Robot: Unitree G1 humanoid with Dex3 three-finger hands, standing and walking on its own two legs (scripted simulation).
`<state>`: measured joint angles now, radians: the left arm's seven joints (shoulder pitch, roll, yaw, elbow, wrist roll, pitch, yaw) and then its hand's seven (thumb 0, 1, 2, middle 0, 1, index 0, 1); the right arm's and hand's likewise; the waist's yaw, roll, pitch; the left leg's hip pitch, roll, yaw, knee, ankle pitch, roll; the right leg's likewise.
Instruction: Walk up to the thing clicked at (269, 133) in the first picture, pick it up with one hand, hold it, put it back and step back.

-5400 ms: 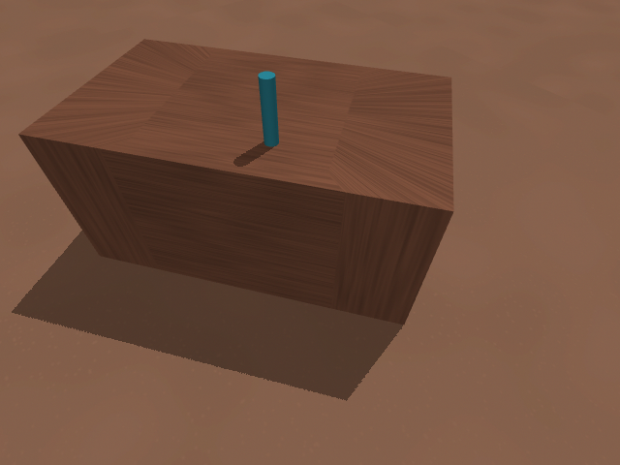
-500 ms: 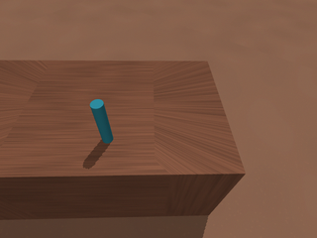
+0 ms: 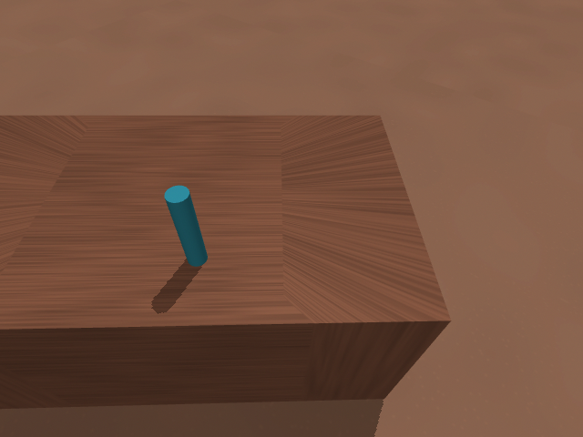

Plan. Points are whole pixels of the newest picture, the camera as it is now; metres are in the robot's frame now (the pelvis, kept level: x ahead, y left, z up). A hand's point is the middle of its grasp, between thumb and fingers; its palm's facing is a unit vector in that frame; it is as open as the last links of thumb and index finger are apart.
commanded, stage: stand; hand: left
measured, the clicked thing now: (188, 229) +0.49 +0.22 -0.08
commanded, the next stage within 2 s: rise first in 0.64 s
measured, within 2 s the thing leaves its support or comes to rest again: neither
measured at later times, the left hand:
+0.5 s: hand out of the picture +0.06 +0.26 -0.16, palm faces -0.03 -0.94 -0.34, open 7.4 cm
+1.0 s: hand (133, 412) +0.17 +0.25 -0.13, palm faces +0.17 -0.93 -0.31, open 11.2 cm
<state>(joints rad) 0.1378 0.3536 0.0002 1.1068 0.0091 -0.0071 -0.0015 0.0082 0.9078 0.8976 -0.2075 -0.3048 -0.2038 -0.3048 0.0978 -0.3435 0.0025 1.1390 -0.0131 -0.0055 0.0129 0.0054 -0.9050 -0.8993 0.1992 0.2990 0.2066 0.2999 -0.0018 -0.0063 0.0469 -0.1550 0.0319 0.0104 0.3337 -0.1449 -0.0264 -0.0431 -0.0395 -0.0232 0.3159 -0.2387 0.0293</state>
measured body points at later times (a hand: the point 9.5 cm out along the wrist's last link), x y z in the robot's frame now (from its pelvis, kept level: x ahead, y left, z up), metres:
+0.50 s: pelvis +0.00 +0.00 +0.00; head +0.01 +0.00 +0.45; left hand +0.07 +0.30 -0.13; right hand +0.07 -0.30 -0.13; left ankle +0.02 +0.14 -0.75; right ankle -0.04 -0.14 -0.75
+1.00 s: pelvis -0.02 +0.00 -0.01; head +0.02 +0.00 +0.44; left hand +0.16 +0.29 -0.10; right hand +0.15 -0.28 -0.11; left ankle +0.02 +0.14 -0.75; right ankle -0.04 -0.14 -0.75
